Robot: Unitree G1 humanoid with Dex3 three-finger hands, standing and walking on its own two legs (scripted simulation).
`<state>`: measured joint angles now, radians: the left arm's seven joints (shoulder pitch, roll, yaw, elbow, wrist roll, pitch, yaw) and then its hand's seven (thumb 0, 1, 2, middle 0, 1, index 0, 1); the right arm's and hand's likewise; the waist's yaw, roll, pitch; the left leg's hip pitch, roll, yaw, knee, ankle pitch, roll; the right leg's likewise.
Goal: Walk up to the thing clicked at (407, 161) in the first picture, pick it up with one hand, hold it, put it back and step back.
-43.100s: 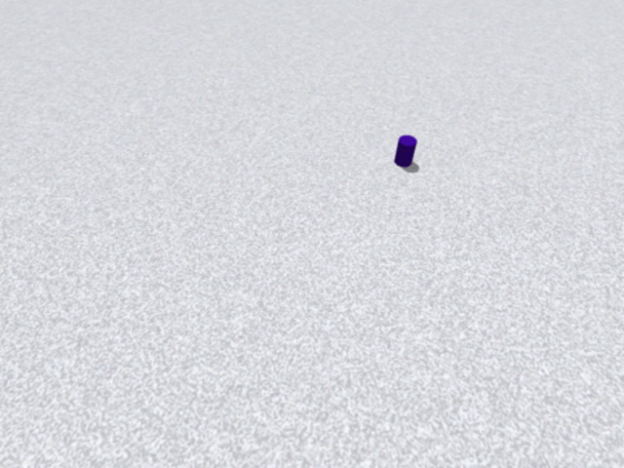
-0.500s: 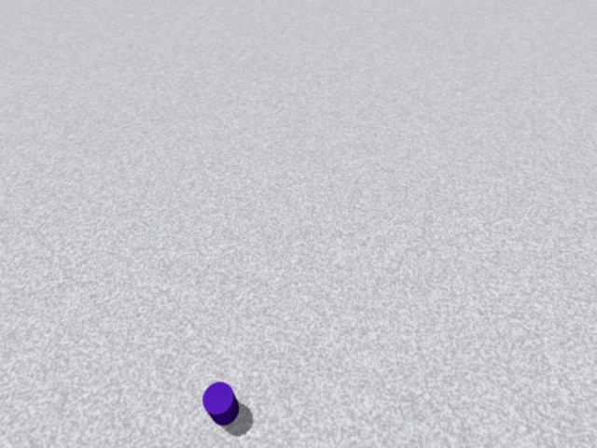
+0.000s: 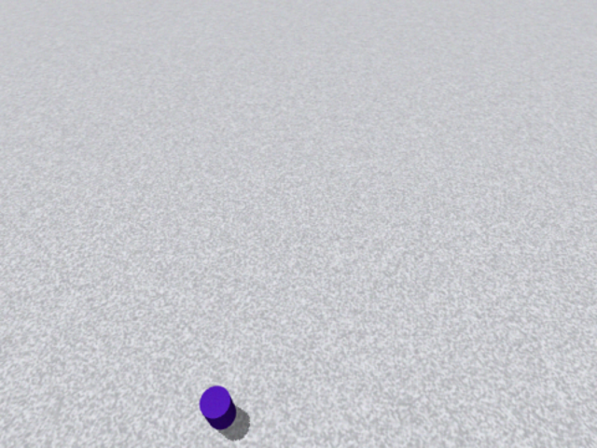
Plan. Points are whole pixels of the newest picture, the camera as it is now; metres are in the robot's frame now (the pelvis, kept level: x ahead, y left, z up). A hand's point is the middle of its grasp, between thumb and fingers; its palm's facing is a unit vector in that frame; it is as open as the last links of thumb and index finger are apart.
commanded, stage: go down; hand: left
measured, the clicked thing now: (218, 408) +0.37 +0.25 -0.72
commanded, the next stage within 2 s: none
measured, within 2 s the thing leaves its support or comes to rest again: neither
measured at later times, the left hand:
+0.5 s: hand out of the picture +0.16 +0.29 -0.21, palm faces +0.11 -0.94 -0.33, open 15.6 cm
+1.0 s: hand out of the picture +0.16 +0.34 -0.26, palm faces +0.22 -0.93 -0.29, open 17.5 cm
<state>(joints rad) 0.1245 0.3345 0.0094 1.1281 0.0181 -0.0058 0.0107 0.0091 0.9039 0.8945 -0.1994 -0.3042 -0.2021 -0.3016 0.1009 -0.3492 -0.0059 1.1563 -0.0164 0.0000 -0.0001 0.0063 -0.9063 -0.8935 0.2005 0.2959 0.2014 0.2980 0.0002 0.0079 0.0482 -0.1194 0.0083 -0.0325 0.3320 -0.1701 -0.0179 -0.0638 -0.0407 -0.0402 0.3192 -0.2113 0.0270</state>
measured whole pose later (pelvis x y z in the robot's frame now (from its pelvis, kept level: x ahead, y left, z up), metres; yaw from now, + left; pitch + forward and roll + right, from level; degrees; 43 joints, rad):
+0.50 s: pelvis -0.02 +0.00 -0.07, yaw -3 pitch +14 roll -1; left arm 0.04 0.39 0.35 0.96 0.05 -0.08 -0.10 0.01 -0.17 0.12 -0.07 -0.09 -0.10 -0.07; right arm 0.24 -0.26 -0.04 0.66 0.00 -0.04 0.00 0.01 -0.97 -0.91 0.20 0.30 0.20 0.30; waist -0.04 -0.01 -0.08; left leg -0.81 0.04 -0.02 1.01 -0.44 -0.02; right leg -0.77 -0.01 0.00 1.00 -0.47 0.02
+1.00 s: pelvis -0.04 +0.00 -0.17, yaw -2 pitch +25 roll -3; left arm 0.10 0.47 0.51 0.65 -0.08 -0.14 -0.27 0.00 -0.59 0.00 -0.09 -0.08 -0.11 -0.06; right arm 0.10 -0.27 -0.01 0.54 -0.01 -0.15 -0.04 0.01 -0.93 -0.89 0.20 0.30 0.20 0.30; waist 0.01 -0.03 -0.16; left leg -1.34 0.03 -0.07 1.49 -0.60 -0.03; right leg -1.27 -0.02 -0.04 1.47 -0.64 0.02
